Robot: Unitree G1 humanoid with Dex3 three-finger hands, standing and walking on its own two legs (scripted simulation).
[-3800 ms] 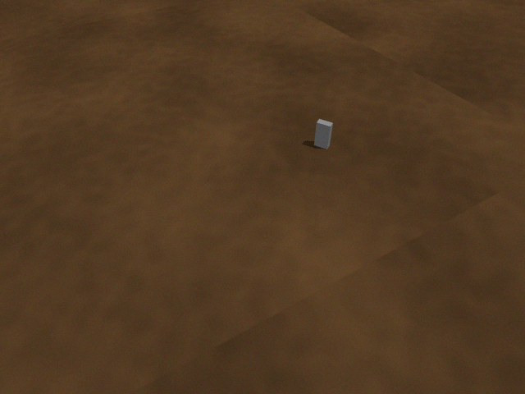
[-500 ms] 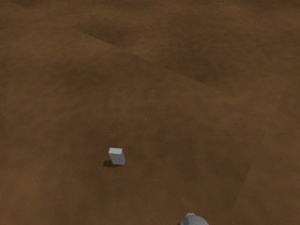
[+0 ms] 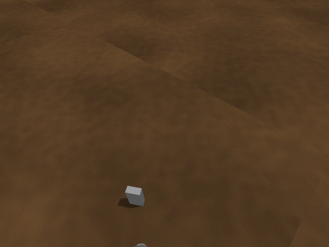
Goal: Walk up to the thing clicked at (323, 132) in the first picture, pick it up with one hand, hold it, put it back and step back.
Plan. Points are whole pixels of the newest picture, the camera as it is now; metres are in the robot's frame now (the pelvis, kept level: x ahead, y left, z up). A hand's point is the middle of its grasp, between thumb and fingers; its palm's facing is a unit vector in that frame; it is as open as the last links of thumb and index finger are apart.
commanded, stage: walk up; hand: left
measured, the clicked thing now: (135, 196) +0.53 +0.22 -0.68
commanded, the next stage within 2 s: none
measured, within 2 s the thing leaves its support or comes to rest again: neither
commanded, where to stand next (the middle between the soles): +0.17 +0.01 m, yaw +0 degrees
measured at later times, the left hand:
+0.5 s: hand out of the picture +0.13 +0.29 -0.16, palm faces -0.05 -0.92 -0.39, open 7.4 cm
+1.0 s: hand (85, 242) +0.18 +0.25 -0.15, palm faces -0.07 -0.95 -0.30, open 7.4 cm
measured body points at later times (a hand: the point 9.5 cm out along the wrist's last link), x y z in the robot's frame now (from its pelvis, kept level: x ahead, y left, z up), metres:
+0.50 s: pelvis +0.07 +0.02 -0.01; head +0.10 +0.01 +0.44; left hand +0.13 +0.34 -0.13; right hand +0.16 -0.29 -0.13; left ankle +0.12 +0.13 -0.73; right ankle +0.12 -0.11 -0.73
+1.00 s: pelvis +0.08 +0.01 +0.01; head +0.09 +0.02 +0.46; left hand +0.19 +0.30 -0.12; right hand +0.11 -0.31 -0.11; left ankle +0.12 +0.13 -0.73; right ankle +0.12 -0.11 -0.73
